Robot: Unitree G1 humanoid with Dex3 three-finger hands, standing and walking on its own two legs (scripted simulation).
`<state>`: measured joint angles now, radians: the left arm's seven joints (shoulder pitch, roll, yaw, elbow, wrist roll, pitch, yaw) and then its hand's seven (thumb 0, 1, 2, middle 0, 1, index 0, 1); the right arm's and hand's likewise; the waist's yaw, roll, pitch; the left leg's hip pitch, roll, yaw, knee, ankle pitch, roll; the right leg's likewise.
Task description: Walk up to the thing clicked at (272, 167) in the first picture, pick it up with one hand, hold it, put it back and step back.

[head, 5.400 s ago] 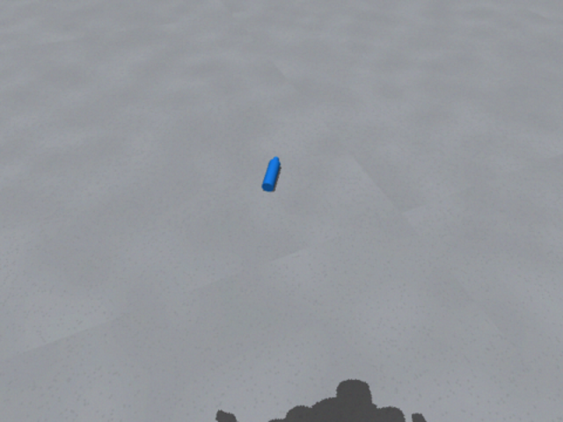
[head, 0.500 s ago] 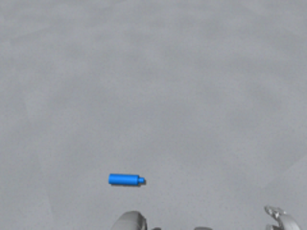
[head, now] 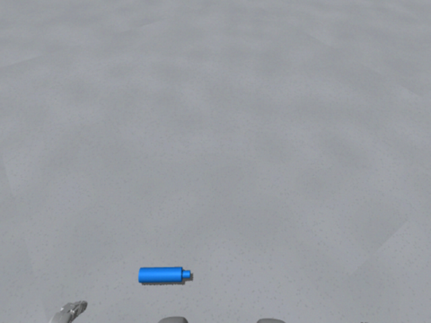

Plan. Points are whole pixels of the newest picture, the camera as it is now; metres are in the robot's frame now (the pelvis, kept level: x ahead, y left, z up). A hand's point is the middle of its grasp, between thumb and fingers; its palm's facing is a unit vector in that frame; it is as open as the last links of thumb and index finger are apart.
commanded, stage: walk up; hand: left
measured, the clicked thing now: (165, 274) +0.38 +0.22 -0.73
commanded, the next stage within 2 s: stand in 0.86 s
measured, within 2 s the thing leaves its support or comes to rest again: neither
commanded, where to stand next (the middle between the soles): +0.04 +0.03 m, yaw +1 degrees
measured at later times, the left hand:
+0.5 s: hand out of the picture +0.08 +0.25 -0.13, palm faces +0.01 -0.94 -0.33, open 7.4 cm
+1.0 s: hand out of the picture +0.08 +0.25 -0.14, palm faces +0.00 -0.95 -0.33, open 7.4 cm
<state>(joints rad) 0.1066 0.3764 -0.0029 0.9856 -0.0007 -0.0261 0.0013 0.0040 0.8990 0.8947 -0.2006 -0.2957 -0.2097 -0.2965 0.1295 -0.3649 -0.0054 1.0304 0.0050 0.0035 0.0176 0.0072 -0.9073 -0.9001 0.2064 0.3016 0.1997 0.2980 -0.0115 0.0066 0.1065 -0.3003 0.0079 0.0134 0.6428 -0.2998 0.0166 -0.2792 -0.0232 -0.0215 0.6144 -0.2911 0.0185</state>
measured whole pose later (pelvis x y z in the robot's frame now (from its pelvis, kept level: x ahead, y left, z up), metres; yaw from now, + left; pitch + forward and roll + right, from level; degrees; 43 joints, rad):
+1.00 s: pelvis +0.02 +0.00 +0.02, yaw +1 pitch -2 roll +0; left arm 0.10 0.34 0.00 1.17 0.01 -0.02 -0.01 0.00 0.90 0.90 -0.20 -0.30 -0.21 -0.30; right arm 0.07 -0.33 0.00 1.17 -0.01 -0.01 0.01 0.01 -0.91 -0.90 0.21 0.30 0.20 0.30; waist 0.00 0.00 0.05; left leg -0.15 -0.01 -0.01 0.33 -0.15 0.01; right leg -0.12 -0.03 -0.05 0.31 -0.16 0.02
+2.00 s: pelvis +0.03 -0.01 +0.02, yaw +1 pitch -2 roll +0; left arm 0.10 0.34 0.00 1.15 0.01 -0.01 -0.01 0.00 0.90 0.89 -0.20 -0.30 -0.21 -0.30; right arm 0.09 -0.35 0.00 1.15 -0.01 -0.01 0.01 0.01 -0.91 -0.90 0.21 0.30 0.20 0.30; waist 0.00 0.00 0.05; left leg -0.11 0.01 -0.01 0.30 -0.17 -0.01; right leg -0.08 -0.02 -0.04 0.28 -0.17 0.01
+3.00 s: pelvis +0.03 -0.01 +0.02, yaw +1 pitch -2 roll +0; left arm 0.12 0.35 0.00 1.14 0.01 -0.01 -0.01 0.00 0.90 0.89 -0.20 -0.30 -0.21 -0.30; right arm 0.10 -0.35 0.01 1.14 -0.01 -0.01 0.00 0.01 -0.91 -0.90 0.21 0.30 0.20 0.30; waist 0.00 0.00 0.04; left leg -0.10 0.01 0.00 0.30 -0.17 0.00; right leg -0.08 -0.02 -0.04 0.29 -0.17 0.01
